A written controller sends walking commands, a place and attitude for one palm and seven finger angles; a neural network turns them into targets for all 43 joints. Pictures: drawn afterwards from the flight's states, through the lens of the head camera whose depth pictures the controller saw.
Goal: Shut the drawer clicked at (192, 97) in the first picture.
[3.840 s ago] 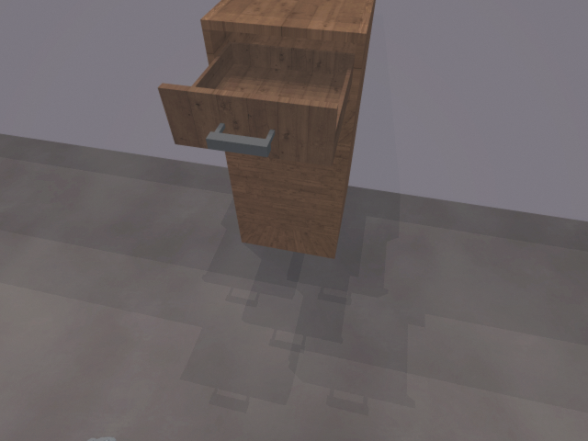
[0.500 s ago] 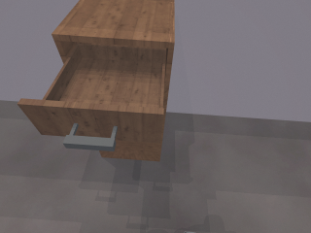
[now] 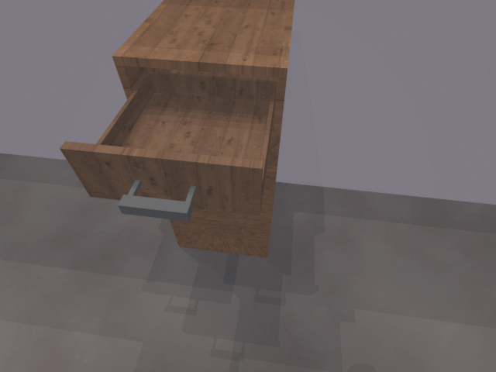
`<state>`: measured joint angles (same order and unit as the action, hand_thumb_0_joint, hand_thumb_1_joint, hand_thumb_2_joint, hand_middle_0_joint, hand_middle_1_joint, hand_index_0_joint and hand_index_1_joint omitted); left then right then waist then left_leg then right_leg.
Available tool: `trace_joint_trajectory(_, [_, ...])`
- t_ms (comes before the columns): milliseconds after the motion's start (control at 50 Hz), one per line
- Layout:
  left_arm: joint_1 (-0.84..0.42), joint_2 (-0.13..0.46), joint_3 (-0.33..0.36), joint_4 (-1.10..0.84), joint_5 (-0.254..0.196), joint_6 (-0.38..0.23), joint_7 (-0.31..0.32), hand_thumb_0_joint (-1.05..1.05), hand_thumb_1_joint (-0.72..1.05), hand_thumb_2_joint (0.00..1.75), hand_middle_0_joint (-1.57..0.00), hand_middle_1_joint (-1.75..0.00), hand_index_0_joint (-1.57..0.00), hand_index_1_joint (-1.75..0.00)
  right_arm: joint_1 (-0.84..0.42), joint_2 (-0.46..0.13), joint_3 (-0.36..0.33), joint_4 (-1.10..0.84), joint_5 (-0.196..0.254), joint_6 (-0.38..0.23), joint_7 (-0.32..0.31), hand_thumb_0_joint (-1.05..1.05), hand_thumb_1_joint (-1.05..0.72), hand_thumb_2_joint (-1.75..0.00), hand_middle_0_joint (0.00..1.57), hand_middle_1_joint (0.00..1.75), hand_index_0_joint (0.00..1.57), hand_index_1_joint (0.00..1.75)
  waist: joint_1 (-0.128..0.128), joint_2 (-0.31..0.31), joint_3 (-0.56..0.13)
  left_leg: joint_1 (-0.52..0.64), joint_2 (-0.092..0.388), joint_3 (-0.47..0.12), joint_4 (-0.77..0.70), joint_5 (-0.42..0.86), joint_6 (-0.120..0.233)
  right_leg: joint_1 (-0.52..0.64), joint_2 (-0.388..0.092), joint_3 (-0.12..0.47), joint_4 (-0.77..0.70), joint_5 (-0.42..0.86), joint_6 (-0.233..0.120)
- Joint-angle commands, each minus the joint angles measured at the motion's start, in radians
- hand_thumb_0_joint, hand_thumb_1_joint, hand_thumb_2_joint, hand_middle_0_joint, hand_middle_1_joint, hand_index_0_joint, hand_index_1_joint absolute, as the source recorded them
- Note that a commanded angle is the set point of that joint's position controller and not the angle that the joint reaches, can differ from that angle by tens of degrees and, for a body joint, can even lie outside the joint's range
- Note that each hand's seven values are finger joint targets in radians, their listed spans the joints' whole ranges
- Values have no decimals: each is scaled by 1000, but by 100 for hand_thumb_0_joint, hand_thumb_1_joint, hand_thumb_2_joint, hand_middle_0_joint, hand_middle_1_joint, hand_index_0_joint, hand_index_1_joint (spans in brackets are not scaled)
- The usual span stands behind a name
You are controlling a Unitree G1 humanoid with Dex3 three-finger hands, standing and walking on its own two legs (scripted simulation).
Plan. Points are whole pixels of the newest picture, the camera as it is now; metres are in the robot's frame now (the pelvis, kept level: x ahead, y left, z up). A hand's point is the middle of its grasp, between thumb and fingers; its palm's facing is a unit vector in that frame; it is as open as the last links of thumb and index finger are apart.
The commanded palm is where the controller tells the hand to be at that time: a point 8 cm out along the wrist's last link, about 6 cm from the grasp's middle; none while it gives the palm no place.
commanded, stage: come to a stop and stand still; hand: left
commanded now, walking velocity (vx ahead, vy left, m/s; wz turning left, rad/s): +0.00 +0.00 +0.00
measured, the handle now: (160, 198) +0.39 +0.21 +0.04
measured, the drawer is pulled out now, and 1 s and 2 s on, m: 0.29 0.29 0.29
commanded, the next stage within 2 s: look again from close up in 0.50 s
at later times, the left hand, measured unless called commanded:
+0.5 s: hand out of the picture -0.02 +0.20 -0.18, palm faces +0.03 -0.99 -0.15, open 7.4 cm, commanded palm none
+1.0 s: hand out of the picture +0.01 +0.21 -0.17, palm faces +0.00 -0.97 -0.24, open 7.4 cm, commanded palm none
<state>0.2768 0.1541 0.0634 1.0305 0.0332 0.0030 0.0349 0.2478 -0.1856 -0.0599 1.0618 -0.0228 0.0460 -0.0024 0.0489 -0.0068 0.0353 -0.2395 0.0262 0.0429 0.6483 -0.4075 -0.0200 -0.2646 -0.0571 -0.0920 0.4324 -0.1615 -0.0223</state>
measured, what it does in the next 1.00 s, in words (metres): steps on the spot: left foot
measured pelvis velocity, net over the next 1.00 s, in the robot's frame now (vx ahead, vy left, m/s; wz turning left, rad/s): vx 0.00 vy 0.03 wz -0.03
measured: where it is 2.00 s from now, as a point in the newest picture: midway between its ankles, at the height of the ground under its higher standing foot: outside the picture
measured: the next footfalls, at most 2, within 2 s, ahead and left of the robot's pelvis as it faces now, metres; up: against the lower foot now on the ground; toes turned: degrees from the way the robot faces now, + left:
left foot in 0.06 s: +0.01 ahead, +0.14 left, +0.00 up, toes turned +3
left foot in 1.78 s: +0.09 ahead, +0.12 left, +0.00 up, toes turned +2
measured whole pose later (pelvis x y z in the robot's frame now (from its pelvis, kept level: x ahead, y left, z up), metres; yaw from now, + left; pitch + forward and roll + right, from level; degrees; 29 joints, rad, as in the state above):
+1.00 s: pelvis +0.00 +0.03 -0.01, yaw -2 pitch -2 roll +1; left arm 0.30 0.14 -0.01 1.11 0.01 -0.02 0.04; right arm 0.32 -0.17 0.02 1.08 -0.02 -0.03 -0.02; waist 0.00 0.05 0.01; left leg -0.12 -0.01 0.08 0.44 -0.30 0.02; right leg -0.23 -0.06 -0.03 0.51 -0.25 0.02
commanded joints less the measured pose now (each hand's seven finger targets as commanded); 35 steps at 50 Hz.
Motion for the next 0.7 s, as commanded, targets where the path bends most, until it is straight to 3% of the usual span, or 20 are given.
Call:
trace_joint_trajectory(0, [-1, 155, 28, -13, -14, 6, 1, 0, 90, 90, -20, -30, -20, -30, 161, -21, 6, 11, 9, -42, -17, 0, -90, -90, 20, 30, 20, 30, -62, -98, -38, 191, 2, 10, -305, 144, 18, -71, -148, 213, -153, -228, -55])
trace_joint_trajectory(20, [-5, 118, 17, -12, -18, 9, -3, 0, 90, 90, -20, -30, -20, -30, 172, -51, 5, 15, 2, -48, -21, 0, -90, -90, 20, 30, 20, 30, -63, 29, -7, 166, 81, -91, -368, 110, 46, -116, -76, 144, -71, -225, -13])
trace_joint_trajectory(40, [9, 67, 7, -23, -17, 11, -8, 0, 90, 90, -20, -30, -20, -30, 156, -99, -1, -2, -2, -49, -26, 0, -90, -90, 20, 30, 20, 30, -52, 141, 28, 68, 209, -222, -442, 39, 88, -113, -16, 59, 37, -181, 20])
trace_joint_trajectory(60, [-2, 55, 1, -12, -14, 14, -8, 0, 90, 90, -20, -30, -20, -30, 85, -120, 2, -16, -1, -46, -27, 0, -90, -90, 20, 30, 20, 30, -33, 202, 69, -77, 249, -270, -512, -64, 120, -53, -2, 14, 99, -186, 34])
trace_joint_trajectory(80, [-3, 57, -5, 8, -6, 16, -9, 0, 90, 90, -20, -30, -20, -30, 27, -97, 10, -22, 1, -51, -31, 0, -90, -90, 20, 30, 20, 30, -22, 223, 108, -147, 224, -243, -542, -90, 122, -5, -9, 25, 145, -151, 35])
trace_joint_trajectory(100, [26, 54, -8, 29, -4, 17, -13, 0, 90, 90, -20, -30, -20, -30, 0, -84, 16, -22, 2, -52, -35, 0, -90, -90, 20, 30, 20, 30, -7, 195, 114, -149, 192, -201, -524, -46, 113, 11, -11, 36, 164, -116, 32])
trace_joint_trajectory(140, [69, 49, -17, 59, -8, 11, -16, 0, 90, 90, -20, -30, -20, -30, 8, -75, 23, -6, 7, -58, -42, 0, -90, -90, 20, 30, 20, 30, 0, 152, 100, -81, 163, -144, -467, 107, 108, 18, -14, 45, 121, -80, 32])
trace_joint_trajectory(180, [96, 58, -27, 84, -10, 0, -10, 0, 90, 90, -20, -30, -20, -30, 39, -61, 28, 16, 10, -66, -45, 0, -90, -90, 20, 30, 20, 30, -2, 110, 74, -15, 128, -112, -388, 266, 94, 50, -30, 70, -2, 13, 33])
trace_joint_trajectory(220, [112, 73, -34, 105, -13, -10, -5, 0, 90, 90, -20, -30, -20, -30, 79, -43, 30, 32, 16, -73, -42, 0, -90, -90, 20, 30, 20, 30, -20, 69, 21, 30, 93, -86, -340, 334, 69, 102, -63, 100, -57, 98, 23])
trace_joint_trajectory(240, [98, 76, -33, 109, -14, -14, -4, 0, 90, 90, -20, -30, -20, -30, 91, -40, 29, 40, 17, -70, -42, 0, -90, -90, 20, 30, 20, 30, -34, -35, 5, 62, 92, -76, -318, 383, 59, 104, -57, 103, -51, 155, 19])
trace_joint_trajectory(260, [91, 67, -38, 114, -18, -17, -3, 0, 90, 90, -20, -30, -20, -30, 98, -49, 29, 49, 17, -70, -43, 0, -90, -90, 20, 30, 20, 30, -38, -55, -14, 89, 94, -67, -312, 388, 52, 101, -65, 102, -56, 168, 19])
trace_joint_trajectory(360, [79, 55, -41, 117, -19, -13, 3, 0, 90, 90, -20, -30, -20, -30, 112, -29, 39, 80, 16, -73, -43, 0, -90, -90, 20, 30, 20, 30, -36, 19, 43, 53, 93, -75, -365, 310, 49, 92, -60, 93, -75, 71, 24])
trace_joint_trajectory(560, [95, 38, -45, 122, -18, -11, 7, 0, 90, 90, -20, -30, -20, -30, 141, -11, 39, 92, 14, -75, -43, 0, -90, -90, 20, 30, 20, 30, -33, 23, 76, 26, 92, -78, -391, 240, 50, 80, -54, 91, -70, 56, 25])
trace_joint_trajectory(580, [133, 80, -62, 135, -9, -36, 46, 0, 90, 90, -20, -30, -20, -30, 41, -59, 50, 4, 25, -93, -26, 0, -90, -90, 20, 30, 20, 30, -14, 21, 71, -28, 104, -36, -184, 462, 25, 69, -96, 135, -6, 313, 6])
trace_joint_trajectory(600, [111, 103, -54, 98, -16, -41, 35, 0, 90, 90, -20, -30, -20, -30, 119, -21, 49, -9, 12, -86, -24, 0, -90, -90, 20, 30, 20, 30, -53, 80, -18, -17, 48, -52, -239, 212, 21, 107, -99, 142, 10, 99, -12])
trace_joint_trajectory(620, [93, 96, -60, 84, -17, -38, 25, 0, 90, 90, -20, -30, -20, -30, 136, -24, 53, -12, 9, -90, -21, 0, -90, -90, 20, 30, 20, 30, -49, 105, -19, -35, 65, -77, -268, 181, 31, 77, -70, 126, 30, -53, -19])
trace_joint_trajectory(640, [87, 92, -60, 74, -15, -37, 18, 0, 90, 90, -20, -30, -20, -30, 139, -22, 53, -19, 5, -95, -18, 0, -90, -90, 20, 30, 20, 30, -46, 152, -33, -33, 78, -87, -276, 233, 39, 78, -55, 107, 44, -40, -19])
trace_joint_trajectory(680, [77, 76, -65, 64, -16, -32, 9, 0, 90, 90, -20, -30, -20, -30, 141, -34, 53, -36, 10, -91, -23, 0, -90, -90, 20, 30, 20, 30, -49, 86, -2, -42, 83, -102, -293, 195, 56, 64, -37, 98, 40, -52, -14])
